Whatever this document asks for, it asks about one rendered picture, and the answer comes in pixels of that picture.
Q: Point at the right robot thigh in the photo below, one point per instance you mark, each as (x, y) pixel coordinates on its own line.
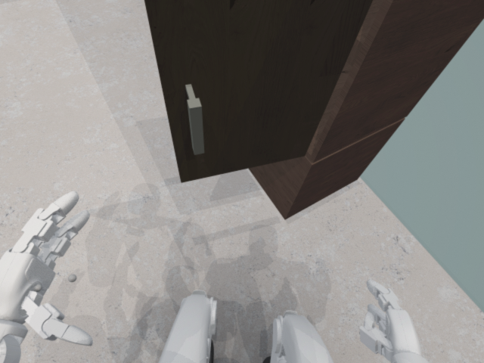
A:
(298, 341)

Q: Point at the left robot forearm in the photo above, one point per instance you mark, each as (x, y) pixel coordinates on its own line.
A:
(12, 335)

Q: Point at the robot thigh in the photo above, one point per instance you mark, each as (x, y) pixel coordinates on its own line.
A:
(193, 325)
(298, 341)

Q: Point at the handle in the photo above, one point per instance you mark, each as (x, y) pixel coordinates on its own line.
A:
(195, 120)

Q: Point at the left robot hand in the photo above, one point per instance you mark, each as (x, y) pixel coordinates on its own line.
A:
(22, 267)

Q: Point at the right robot hand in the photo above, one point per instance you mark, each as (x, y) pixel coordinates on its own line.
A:
(396, 331)

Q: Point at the left robot thigh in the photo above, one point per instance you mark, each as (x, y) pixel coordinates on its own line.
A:
(193, 325)

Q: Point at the cupboard door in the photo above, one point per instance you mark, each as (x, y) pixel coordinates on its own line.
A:
(264, 71)

